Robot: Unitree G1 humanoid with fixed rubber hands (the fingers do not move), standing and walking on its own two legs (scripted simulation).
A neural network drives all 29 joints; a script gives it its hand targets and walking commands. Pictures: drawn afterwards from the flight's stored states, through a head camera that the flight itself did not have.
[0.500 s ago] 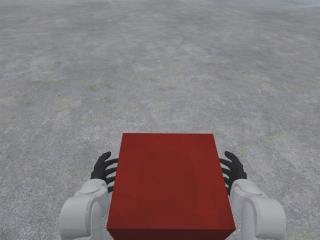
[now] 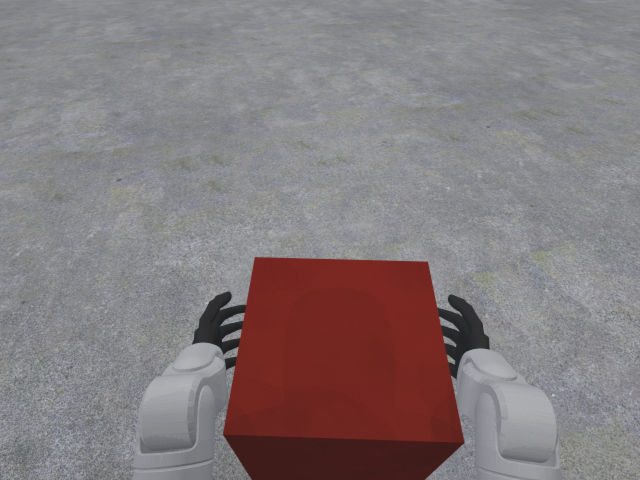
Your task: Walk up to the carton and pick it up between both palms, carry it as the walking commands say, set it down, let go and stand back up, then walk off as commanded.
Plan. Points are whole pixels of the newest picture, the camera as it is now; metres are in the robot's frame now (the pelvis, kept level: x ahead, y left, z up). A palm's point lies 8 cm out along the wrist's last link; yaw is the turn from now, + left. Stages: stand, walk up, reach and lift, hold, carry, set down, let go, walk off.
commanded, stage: carry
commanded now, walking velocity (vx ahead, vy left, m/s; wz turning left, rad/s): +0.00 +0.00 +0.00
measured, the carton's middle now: (337, 380) +0.25 +0.00 +0.01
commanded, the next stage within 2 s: hold in 1.40 s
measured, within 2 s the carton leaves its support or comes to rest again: neither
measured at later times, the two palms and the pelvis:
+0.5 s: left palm (215, 342) +0.28 +0.15 +0.05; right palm (453, 344) +0.28 -0.15 +0.05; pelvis +0.02 +0.00 +0.00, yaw +0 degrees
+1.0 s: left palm (218, 328) +0.31 +0.16 +0.04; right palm (441, 330) +0.31 -0.14 +0.04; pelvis +0.04 +0.01 +0.00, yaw +1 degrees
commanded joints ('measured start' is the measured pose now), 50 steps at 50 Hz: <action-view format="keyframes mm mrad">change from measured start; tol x4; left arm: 1 -414 -725 -545 -127 -218 -52 -125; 10 -366 -714 -572 -177 -226 -39 -117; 17 -385 -682 -522 -82 -186 -80 -127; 24 -457 -620 -390 145 -100 -242 -150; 30 -409 -670 -453 13 -143 -281 -134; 35 -376 -581 -406 106 -90 -295 -137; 50 -417 -590 -378 197 -79 -409 -155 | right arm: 1 -393 692 552 -92 212 -37 113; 10 -338 675 571 -139 220 -26 106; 18 -362 632 503 -19 173 -81 119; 24 -433 575 385 175 103 -235 141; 30 -386 631 461 47 155 -274 127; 35 -357 537 412 143 106 -287 132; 50 -387 551 394 215 89 -400 149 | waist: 1 2 -24 -135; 50 -5 1 -182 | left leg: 1 40 60 -83 -101 -134 16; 11 72 71 -82 -103 -54 17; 26 65 85 -100 -114 -71 4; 33 107 96 -95 -82 60 12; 50 117 102 -93 -71 90 6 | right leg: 1 61 -97 131 -158 -276 -3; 13 103 -97 113 -136 -158 -4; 26 126 -99 109 -113 -153 13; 34 185 -103 89 -79 25 11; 40 172 -105 92 -84 -13 15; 50 195 -104 82 -69 50 15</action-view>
